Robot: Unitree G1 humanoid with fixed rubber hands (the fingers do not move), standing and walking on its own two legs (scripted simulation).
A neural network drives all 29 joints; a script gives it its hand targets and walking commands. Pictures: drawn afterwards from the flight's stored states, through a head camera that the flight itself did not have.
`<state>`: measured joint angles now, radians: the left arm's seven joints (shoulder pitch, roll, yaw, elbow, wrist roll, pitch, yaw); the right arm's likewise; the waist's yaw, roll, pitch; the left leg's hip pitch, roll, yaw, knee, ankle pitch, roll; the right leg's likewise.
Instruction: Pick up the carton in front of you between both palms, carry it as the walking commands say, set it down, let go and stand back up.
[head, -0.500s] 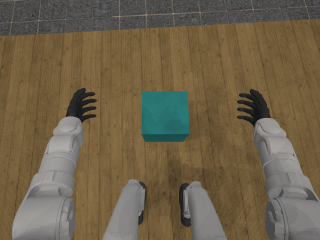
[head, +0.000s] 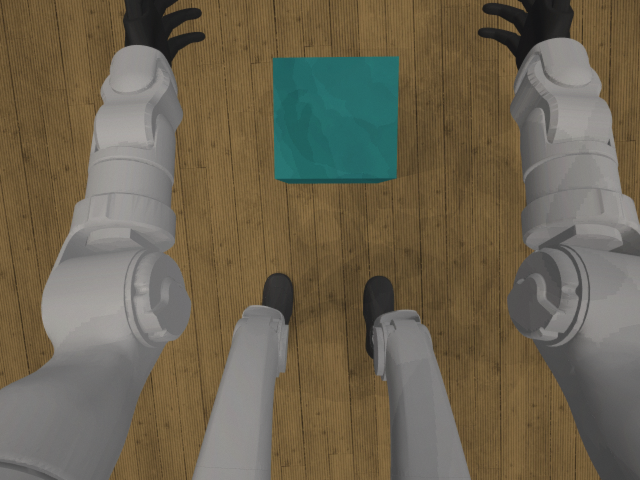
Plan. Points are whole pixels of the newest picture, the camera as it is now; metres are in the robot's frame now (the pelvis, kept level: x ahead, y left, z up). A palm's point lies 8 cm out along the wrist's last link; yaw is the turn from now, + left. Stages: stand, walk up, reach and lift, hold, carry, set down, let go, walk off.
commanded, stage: reach and lift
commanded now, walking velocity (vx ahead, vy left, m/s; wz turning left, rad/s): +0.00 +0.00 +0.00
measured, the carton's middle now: (333, 131) +0.53 +0.00 -0.52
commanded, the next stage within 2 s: none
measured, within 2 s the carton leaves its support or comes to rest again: leaves its support in 1.66 s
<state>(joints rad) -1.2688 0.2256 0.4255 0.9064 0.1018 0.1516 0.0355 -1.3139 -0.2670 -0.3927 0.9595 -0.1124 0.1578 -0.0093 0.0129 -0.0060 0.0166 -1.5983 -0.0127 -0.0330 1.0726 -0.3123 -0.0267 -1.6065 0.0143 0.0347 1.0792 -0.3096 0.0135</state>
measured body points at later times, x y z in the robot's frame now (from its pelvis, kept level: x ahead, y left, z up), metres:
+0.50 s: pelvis -0.03 +0.00 -0.21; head +0.34 +0.00 +0.04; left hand +0.53 +0.20 -0.37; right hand +0.54 -0.19 -0.37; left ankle +0.06 +0.13 -0.61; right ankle +0.06 -0.13 -0.62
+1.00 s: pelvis -0.04 +0.00 -0.28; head +0.35 +0.00 -0.06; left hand +0.54 +0.18 -0.46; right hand +0.56 -0.18 -0.46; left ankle +0.06 +0.13 -0.61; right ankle +0.06 -0.12 -0.61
